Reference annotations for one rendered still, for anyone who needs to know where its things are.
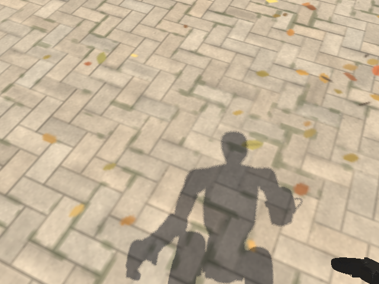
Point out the right robot hand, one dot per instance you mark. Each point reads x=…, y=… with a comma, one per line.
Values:
x=367, y=269

